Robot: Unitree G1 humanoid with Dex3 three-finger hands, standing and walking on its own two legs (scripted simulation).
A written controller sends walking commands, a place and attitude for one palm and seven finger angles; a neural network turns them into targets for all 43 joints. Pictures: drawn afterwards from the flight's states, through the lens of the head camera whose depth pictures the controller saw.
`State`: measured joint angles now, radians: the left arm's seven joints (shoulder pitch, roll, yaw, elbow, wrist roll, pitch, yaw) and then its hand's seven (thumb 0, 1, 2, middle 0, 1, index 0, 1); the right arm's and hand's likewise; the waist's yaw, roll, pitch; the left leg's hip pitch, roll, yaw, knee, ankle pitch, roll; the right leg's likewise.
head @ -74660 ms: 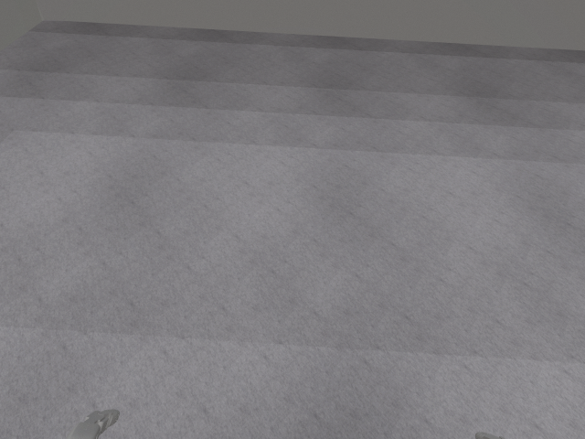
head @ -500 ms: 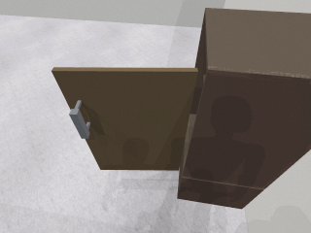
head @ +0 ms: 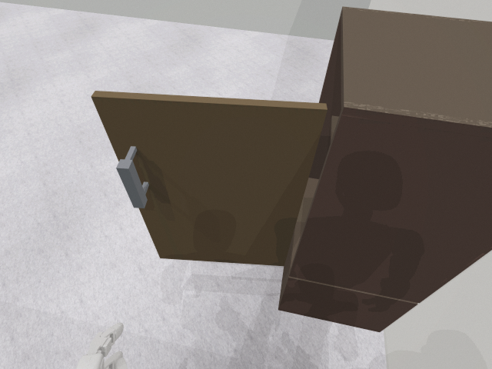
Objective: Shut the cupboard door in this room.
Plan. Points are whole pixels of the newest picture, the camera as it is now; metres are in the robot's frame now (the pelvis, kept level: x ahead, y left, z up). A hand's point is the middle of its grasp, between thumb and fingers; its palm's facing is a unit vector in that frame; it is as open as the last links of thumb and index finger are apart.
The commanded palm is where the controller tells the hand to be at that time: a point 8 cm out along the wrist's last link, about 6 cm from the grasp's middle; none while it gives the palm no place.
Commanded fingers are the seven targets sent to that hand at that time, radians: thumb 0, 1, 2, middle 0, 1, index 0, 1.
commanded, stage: raise the hand and make a fist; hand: left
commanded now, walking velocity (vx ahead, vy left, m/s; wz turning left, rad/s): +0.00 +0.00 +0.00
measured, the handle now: (136, 177) +0.46 +0.25 +0.01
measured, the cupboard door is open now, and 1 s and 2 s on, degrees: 98 98 98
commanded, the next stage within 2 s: bring the fist close to the handle in 1.80 s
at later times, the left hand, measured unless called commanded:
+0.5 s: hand (133, 354) +0.15 +0.17 -0.01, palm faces +0.07 -1.00 -0.07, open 5.2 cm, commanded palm +0.13 +0.23 -0.03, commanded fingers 0.00 0.90 0.90 -0.77 -0.92 -0.77 -0.92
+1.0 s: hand (134, 333) +0.18 +0.18 -0.03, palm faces -0.09 -1.00 -0.01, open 3.2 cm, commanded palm +0.16 +0.25 -0.01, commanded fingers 0.00 0.90 0.90 -1.23 -1.42 -1.23 -1.42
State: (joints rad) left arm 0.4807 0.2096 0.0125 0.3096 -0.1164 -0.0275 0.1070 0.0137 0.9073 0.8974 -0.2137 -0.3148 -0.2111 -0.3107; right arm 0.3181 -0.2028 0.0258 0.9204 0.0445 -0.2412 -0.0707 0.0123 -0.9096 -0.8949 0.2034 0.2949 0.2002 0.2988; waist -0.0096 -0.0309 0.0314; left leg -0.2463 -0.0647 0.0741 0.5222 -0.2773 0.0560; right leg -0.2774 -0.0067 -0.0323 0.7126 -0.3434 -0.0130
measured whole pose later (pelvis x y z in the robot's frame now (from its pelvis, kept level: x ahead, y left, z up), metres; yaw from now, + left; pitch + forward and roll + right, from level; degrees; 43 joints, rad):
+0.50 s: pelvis -0.03 -0.02 -0.10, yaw +3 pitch +15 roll -3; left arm 0.47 0.23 0.13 -0.09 -0.31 -0.62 -0.29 0.02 0.90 0.90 -0.59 -0.73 -0.59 -0.73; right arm 0.13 -0.27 0.00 0.54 0.03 -0.29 -0.03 0.02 -0.91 -0.90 0.20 0.29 0.20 0.30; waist 0.06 0.03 -0.14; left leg -0.98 -0.02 -0.05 1.27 -0.54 0.02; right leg -0.93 0.04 -0.17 1.20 -0.54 -0.09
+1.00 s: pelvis -0.02 +0.02 -0.08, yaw +1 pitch +15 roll -3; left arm 0.46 0.26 0.07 -0.13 -0.26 -0.35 -0.28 0.01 0.90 0.90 -1.05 -1.23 -1.05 -1.23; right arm 0.25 -0.25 0.00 0.49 0.04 -0.20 -0.05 0.02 -0.91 -0.90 0.20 0.30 0.20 0.30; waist 0.01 0.02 -0.13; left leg -0.89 -0.03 0.02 1.15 -0.52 0.08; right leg -0.86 0.03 -0.09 1.09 -0.49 -0.04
